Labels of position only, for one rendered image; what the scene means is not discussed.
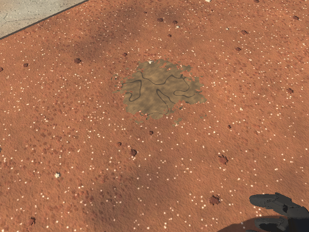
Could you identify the right robot hand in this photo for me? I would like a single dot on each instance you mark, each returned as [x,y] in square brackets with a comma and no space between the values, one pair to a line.
[297,217]

